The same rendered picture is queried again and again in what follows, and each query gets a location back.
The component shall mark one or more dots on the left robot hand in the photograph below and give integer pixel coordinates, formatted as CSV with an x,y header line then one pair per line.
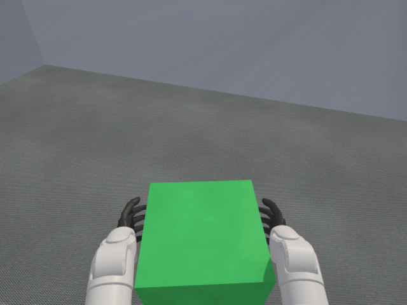
x,y
127,219

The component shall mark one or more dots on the carton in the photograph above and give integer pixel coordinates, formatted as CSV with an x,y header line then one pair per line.
x,y
203,243

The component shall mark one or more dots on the robot right forearm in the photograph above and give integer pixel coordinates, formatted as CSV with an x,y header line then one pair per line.
x,y
298,271

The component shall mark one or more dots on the robot left forearm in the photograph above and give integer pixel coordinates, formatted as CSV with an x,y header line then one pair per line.
x,y
111,275

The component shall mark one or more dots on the right robot hand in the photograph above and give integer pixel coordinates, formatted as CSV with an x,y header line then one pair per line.
x,y
274,214

